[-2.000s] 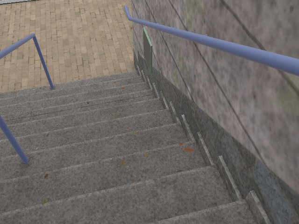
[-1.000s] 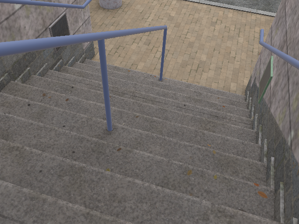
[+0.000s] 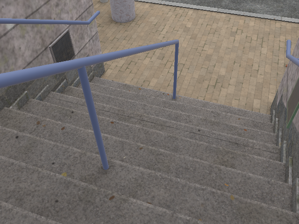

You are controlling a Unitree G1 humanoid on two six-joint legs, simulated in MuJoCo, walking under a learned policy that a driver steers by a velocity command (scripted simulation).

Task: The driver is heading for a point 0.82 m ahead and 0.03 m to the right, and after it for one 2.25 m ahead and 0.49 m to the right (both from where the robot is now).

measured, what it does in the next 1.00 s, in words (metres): goes down: left foot 0.17 m lower, then right foot 0.17 m lower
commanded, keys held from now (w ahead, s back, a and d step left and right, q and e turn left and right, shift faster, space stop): w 1.00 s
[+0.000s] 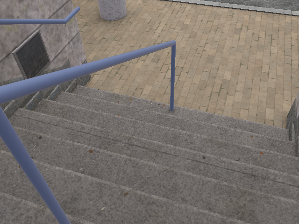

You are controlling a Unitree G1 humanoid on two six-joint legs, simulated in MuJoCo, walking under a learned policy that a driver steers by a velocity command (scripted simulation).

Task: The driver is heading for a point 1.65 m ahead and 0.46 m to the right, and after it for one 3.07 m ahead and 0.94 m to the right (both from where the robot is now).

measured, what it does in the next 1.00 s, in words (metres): goes down: left foot 0.17 m lower, then right foot 0.17 m lower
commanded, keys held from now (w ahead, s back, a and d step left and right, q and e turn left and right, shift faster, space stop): w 0.88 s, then w+e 0.12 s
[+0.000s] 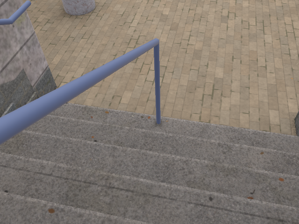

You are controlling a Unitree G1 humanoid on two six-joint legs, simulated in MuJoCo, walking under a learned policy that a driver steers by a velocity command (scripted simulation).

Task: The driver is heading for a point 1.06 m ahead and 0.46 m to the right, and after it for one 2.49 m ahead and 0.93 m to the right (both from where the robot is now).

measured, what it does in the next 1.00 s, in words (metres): goes down, turning right: left foot 0.17 m lower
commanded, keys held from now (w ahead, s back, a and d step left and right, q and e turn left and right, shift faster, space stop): w+e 1.00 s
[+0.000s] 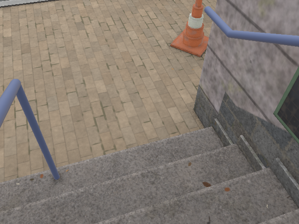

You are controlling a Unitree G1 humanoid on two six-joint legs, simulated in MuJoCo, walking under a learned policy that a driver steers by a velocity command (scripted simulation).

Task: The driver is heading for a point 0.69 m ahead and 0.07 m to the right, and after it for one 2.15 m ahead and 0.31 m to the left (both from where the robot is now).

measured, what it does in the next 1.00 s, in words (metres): goes down: right foot 0.17 m lower, then left foot 0.17 m lower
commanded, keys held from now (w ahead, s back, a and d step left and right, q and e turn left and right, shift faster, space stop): w+e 0.22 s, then w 0.50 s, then q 0.28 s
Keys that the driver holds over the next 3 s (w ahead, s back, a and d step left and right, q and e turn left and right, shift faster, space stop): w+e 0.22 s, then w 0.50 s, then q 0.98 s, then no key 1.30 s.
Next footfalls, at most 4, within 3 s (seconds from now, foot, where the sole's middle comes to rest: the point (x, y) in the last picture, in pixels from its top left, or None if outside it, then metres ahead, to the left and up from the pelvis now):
0.14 right None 0.25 -0.11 -0.88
0.72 left None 0.60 0.04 -1.06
1.20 right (166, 209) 0.69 -0.15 -1.06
1.78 left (106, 206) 0.81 0.20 -1.23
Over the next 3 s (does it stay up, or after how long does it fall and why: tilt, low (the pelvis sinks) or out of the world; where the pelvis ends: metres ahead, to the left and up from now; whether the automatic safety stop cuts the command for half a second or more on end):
stays up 0.79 0.04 -0.45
